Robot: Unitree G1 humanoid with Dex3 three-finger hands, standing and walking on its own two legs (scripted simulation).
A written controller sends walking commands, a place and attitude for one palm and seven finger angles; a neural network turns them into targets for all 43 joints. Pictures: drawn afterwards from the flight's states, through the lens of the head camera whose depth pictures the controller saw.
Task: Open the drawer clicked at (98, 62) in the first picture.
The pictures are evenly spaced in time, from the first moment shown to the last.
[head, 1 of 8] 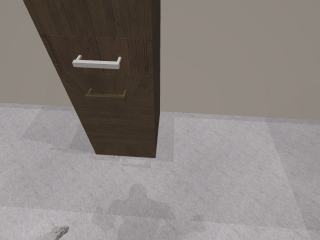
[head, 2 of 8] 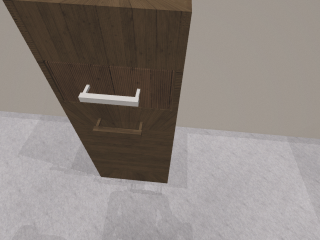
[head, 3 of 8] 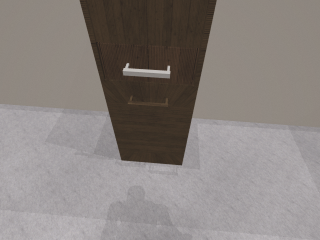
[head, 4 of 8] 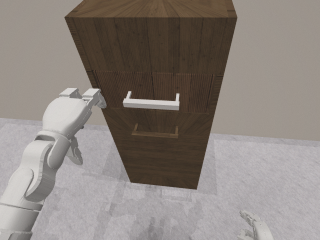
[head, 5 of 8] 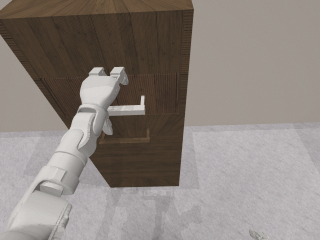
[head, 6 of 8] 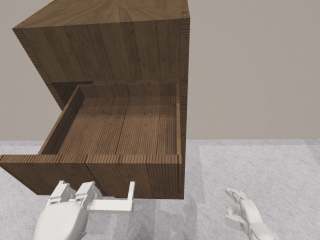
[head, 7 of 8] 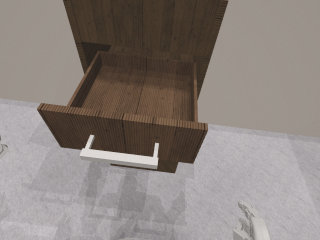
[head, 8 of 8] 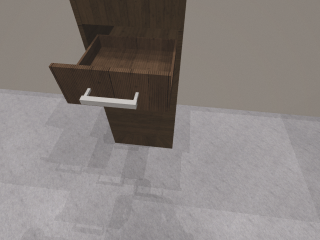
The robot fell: no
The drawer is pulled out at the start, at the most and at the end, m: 0.00 0.30 0.29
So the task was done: yes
